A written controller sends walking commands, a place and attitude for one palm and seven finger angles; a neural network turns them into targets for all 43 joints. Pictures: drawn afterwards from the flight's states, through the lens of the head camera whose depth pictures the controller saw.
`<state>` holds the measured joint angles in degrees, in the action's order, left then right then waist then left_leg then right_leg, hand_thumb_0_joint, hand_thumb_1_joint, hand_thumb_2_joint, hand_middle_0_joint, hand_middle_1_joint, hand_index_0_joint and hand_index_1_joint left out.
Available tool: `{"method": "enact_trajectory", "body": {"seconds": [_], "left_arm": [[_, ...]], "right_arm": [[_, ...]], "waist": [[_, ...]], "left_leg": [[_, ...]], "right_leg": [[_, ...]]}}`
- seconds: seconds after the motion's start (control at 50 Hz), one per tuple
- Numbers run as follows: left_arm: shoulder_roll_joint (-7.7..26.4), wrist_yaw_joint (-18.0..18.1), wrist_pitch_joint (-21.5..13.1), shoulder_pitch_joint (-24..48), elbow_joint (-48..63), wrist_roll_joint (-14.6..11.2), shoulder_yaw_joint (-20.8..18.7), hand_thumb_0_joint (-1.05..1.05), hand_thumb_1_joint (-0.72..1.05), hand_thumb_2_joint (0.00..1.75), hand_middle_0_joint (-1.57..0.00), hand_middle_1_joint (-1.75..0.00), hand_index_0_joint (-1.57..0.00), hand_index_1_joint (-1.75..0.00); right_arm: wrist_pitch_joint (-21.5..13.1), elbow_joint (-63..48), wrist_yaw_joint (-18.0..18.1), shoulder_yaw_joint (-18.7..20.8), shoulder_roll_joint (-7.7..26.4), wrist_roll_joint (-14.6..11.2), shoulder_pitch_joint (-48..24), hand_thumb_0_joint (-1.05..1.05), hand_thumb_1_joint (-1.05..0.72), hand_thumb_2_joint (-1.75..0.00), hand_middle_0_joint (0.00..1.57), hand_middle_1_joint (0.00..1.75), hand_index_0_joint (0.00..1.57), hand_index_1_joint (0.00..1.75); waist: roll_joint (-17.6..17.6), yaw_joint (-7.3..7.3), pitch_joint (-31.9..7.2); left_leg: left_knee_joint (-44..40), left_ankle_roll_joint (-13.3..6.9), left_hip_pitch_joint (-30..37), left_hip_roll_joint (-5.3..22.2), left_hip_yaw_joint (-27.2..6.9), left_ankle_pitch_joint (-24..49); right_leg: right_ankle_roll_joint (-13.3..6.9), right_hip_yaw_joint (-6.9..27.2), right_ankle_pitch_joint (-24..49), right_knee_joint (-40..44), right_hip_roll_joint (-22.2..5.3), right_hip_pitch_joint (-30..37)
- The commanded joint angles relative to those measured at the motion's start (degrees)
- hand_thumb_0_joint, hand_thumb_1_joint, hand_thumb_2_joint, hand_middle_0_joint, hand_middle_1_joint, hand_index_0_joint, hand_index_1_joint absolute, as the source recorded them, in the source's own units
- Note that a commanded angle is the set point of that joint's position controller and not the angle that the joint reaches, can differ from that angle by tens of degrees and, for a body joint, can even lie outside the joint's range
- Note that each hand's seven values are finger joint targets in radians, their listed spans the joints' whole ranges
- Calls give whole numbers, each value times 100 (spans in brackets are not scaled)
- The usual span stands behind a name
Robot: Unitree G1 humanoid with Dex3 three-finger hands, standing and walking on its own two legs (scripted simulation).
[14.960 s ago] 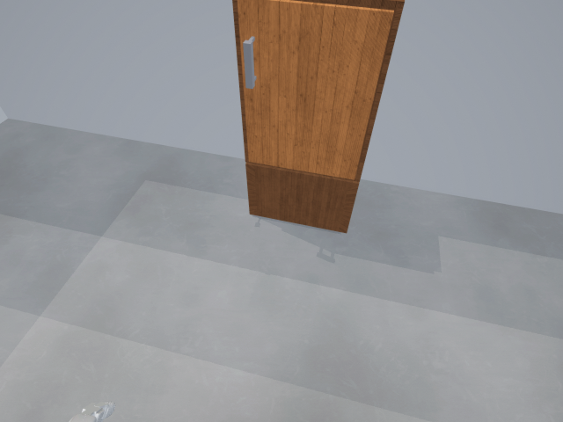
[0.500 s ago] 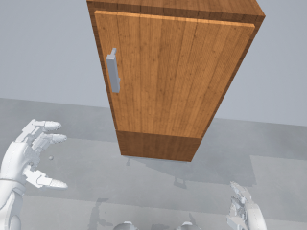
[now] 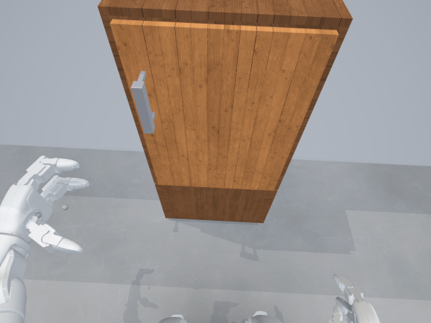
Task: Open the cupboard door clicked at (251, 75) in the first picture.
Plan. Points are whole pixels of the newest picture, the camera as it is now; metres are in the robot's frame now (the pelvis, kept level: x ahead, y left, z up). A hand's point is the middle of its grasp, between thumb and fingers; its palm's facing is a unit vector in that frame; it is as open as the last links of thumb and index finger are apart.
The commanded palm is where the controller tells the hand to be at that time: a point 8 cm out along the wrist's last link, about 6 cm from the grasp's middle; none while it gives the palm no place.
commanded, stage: raise the hand with hooked fingers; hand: left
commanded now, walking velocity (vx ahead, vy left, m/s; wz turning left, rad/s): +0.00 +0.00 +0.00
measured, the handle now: (146, 103) +0.57 +0.19 +0.05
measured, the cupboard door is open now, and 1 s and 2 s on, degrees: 0 0 0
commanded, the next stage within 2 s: move the hooked fingers beside the handle in 0.28 s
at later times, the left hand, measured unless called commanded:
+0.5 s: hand (66, 206) +0.29 +0.27 +0.07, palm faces +0.02 -1.00 -0.03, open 14.0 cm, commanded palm +0.28 +0.31 +0.07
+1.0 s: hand (83, 173) +0.36 +0.26 +0.06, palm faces +0.00 -1.00 -0.03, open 14.0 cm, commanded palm +0.34 +0.31 +0.06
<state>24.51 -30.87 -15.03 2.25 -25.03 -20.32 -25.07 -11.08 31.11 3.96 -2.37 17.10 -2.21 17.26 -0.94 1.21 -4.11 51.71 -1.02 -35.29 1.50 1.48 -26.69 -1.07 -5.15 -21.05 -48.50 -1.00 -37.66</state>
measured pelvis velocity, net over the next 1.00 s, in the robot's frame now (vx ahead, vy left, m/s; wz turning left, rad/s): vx -0.01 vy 0.00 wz -0.01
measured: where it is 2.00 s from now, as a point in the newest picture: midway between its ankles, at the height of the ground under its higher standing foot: outside the picture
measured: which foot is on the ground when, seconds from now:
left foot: down 0.00-1.00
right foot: down 0.00-1.00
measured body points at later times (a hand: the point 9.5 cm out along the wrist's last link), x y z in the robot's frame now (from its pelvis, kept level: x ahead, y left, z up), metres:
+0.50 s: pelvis +0.00 -0.01 +0.00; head +0.05 +0.00 +0.45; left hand +0.29 +0.32 +0.07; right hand +0.16 -0.25 -0.08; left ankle -0.01 +0.10 -0.69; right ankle +0.03 -0.11 -0.69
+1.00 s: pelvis -0.01 +0.00 -0.01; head +0.07 +0.01 +0.44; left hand +0.36 +0.32 +0.07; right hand +0.10 -0.26 -0.10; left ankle -0.01 +0.10 -0.69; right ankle +0.03 -0.11 -0.69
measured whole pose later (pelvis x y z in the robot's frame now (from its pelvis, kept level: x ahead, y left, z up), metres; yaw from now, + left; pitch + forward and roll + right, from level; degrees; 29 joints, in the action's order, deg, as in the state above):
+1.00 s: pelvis -0.01 +0.00 -0.01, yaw +0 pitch +13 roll -1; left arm 26.6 -28.2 -18.8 20.5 -42.0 -15.7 -25.4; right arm -7.0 33.0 4.1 -2.5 16.6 -2.0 19.2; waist -0.4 2.7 -3.9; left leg 53.4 -1.2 -39.5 1.5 1.9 -26.6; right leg -0.9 -4.6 -20.7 -50.1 -1.0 -42.1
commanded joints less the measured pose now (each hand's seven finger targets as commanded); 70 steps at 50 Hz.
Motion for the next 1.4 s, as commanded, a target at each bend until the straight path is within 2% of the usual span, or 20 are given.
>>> {"method": "enact_trajectory", "body": {"seconds": [0.0, 0.1, 0.26, 0.36, 0.4, 0.42, 0.5, 0.58, 0.62, 0.7, 0.74, 0.8, 0.86, 0.92, 0.98, 1.02, 1.16, 1.24, 1.34, 1.38], "left_arm": [[1550, 198, -606, 1006, 1193, -183, -695, 0, -50, 30, -30, -120, -30, -120], [1465, 183, -633, 1052, 1245, -95, -518, 0, -50, 30, -30, -120, -30, -120], [1481, 17, -520, 1096, 898, -226, -590, 0, -50, 30, -30, -120, -30, -120], [1418, -20, -499, 1123, 863, -195, -516, 0, -50, 30, -30, -120, -30, -120], [1419, 1, -532, 1447, 827, -150, -451, 0, -50, 30, -30, -120, -30, -120], [1450, -3, -527, 1740, 776, -155, -413, 0, -50, 30, -30, -120, -30, -120], [1491, 54, -627, 2534, 499, -18, -302, 0, -50, 30, -30, -120, -30, -120], [1729, 59, -638, 2924, 245, 98, -375, 0, -50, 30, -30, -120, -30, -120], [1942, 60, -618, 2771, 121, 121, -562, 0, -50, 30, -30, -120, -30, -120], [1659, 93, -545, 2405, 12, 91, -449, 0, -50, 30, -30, -120, -30, -120], [1621, 118, -465, 2563, -273, 78, -418, 0, -50, 30, -30, -120, -30, -120], [1775, 210, -450, 2722, -508, 138, -556, 0, -50, 30, -30, -120, -30, -120], [1833, 236, -614, 3244, -311, 239, -469, 0, -50, 30, -30, -120, -30, -120], [1704, 255, -805, 3797, -318, 297, -229, 0, -50, 30, -30, -120, -30, -120], [1779, 273, -917, 4137, -532, 353, -262, 0, -50, 30, -30, -120, -30, -120], [1719, 287, -896, 4366, -829, 401, -137, 0, -50, 30, -30, -120, -30, -120], [2419, 409, -771, 4673, -1773, 618, -631, 0, -50, 30, -30, -120, -30, -120], [2536, 409, -989, 5053, -1770, 715, -648, 0, -50, 30, -30, -120, -30, -120], [2255, 250, -1035, 5369, -1995, 687, -365, 0, -50, 30, -30, -120, -30, -120], [2322, 224, -939, 5264, -2307, 690, -430, 0, -50, 30, -30, -120, -30, -120]], "right_arm": [[-284, -795, 25, 358, 730, 0, -152, 0, -90, -90, 20, 30, 20, 30], [-282, -761, 55, 353, 700, -20, -160, 0, -90, -90, 20, 30, 20, 30], [-268, -727, 95, 332, 728, -30, -182, 0, -90, -90, 20, 30, 20, 30], [-266, -743, 77, 339, 718, -27, -165, 0, -90, -90, 20, 30, 20, 30], [-262, -698, 99, 330, 725, -30, -162, 0, -90, -90, 20, 30, 20, 30], [-249, -684, 108, 317, 753, -9, -139, 0, -90, -90, 20, 30, 20, 30], [-242, -571, 176, 306, 754, -35, -115, 0, -90, -90, 20, 30, 20, 30], [-208, -494, 188, 306, 762, -18, -11, 0, -90, -90, 20, 30, 20, 30], [-170, -518, 164, 311, 793, 12, 42, 0, -90, -90, 20, 30, 20, 30], [-87, -612, 82, 333, 748, -8, 57, 0, -90, -90, 20, 30, 20, 30], [-28, -595, 60, 328, 785, -5, 99, 0, -90, -90, 20, 30, 20, 30], [66, -588, 47, 366, 839, -11, 187, 0, -90, -90, 20, 30, 20, 30], [121, -568, 36, 365, 817, 11, 257, 0, -90, -90, 20, 30, 20, 30], [164, -489, 55, 372, 816, 23, 352, 0, -90, -90, 20, 30, 20, 30], [204, -350, 79, 394, 831, 30, 446, 0, -90, -90, 20, 30, 20, 30], [244, -285, 88, 377, 852, 26, 474, 0, -90, -90, 20, 30, 20, 30], [463, -253, 36, 353, 904, 58, 623, 0, -90, -90, 20, 30, 20, 30], [568, -260, -4, 365, 886, 96, 745, 0, -90, -90, 20, 30, 20, 30], [707, -180, -38, 404, 910, 89, 873, 0, -90, -90, 20, 30, 20, 30], [779, -147, -36, 414, 939, 86, 923, 0, -90, -90, 20, 30, 20, 30]], "waist": [[-375, -129, -1404], [-588, -84, -1499], [-181, -59, -1347], [-272, -64, -1456], [-286, 3, -1392], [-98, 67, -1298], [-251, 166, -1320], [-459, 120, -1738], [-585, -17, -1969], [-530, -59, -1950], [-180, 19, -1675], [-34, 59, -1569], [-482, 100, -1762], [-436, 238, -1838], [-532, 269, -2039], [-546, 314, -1925], [-268, 249, -2011], [-555, 264, -2404], [-721, 407, -2539], [-460, 422, -2448]], "left_leg": [[-836, 13, 267, -185, -252, 1707], [-834, -17, 364, -186, -216, 1684], [-796, -24, 163, -184, -215, 1600], [-763, -28, 228, -193, -198, 1711], [-746, -29, 201, -186, -200, 1619], [-695, -36, 110, -175, -219, 1536], [-745, -28, 144, -165, -280, 1170], [-687, -26, 246, -176, -268, 1394], [-667, 2, 297, -168, -290, 1713], [-736, 24, 322, -142, -241, 1981], [-748, 16, 110, -128, -250, 1879], [-772, 3, -61, -130, -228, 1639], [-736, 14, 162, -132, -232, 1778], [-657, 1, 220, -115, -272, 1750], [-637, 18, 371, -97, -325, 1760], [-638, 29, 349, -87, -377, 1748], [-542, -16, -170, -95, -274, 1680], [-414, -11, 43, -68, -286, 2148], [-329, 6, 295, -26, -319, 2392], [-321, -28, 91, -34, -290, 2268]], "right_leg": [[-66, 316, 1033, 552, 167, 1249], [-55, 382, 1091, 602, 139, 1326], [-29, 454, 1110, 659, 135, 1397], [-29, 461, 1262, 612, 124, 1398], [-21, 464, 1164, 622, 117, 1276], [-33, 490, 1071, 610, 144, 1230], [-24, 465, 597, 619, 122, 958], [-39, 493, 867, 513, 117, 1091], [-93, 450, 1169, 390, 145, 1267], [-55, 368, 1462, 386, 146, 1231], [-42, 335, 1443, 392, 170, 1155], [-24, 365, 1249, 438, 154, 1078], [-60, 369, 1294, 362, 175, 973], [-67, 374, 1197, 318, 213, 814], [-53, 362, 1149, 304, 204, 690], [-82, 316, 1064, 277, 212, 539], [-35, 397, 1256, 225, 178, 807], [-56, 411, 1587, 87, 223, 795], [-44, 372, 1598, 76, 255, 487], [-21, 384, 1626, 116, 251, 543]]}}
